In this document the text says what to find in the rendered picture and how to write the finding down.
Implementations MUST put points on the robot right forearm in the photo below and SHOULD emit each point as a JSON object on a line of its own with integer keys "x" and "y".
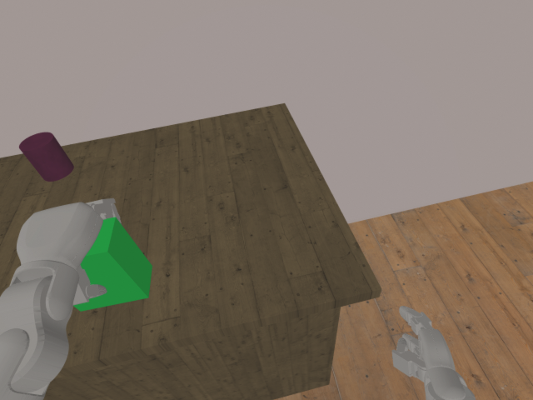
{"x": 443, "y": 383}

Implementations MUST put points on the sponge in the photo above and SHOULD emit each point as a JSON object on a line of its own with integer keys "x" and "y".
{"x": 117, "y": 263}

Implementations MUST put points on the left robot hand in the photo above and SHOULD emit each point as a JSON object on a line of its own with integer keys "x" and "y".
{"x": 66, "y": 234}

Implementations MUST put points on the right robot hand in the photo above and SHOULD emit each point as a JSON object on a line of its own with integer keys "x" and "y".
{"x": 428, "y": 351}

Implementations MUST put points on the robot left forearm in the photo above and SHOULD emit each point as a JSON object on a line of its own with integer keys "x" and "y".
{"x": 34, "y": 311}

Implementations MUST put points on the table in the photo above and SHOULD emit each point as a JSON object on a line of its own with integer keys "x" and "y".
{"x": 252, "y": 260}

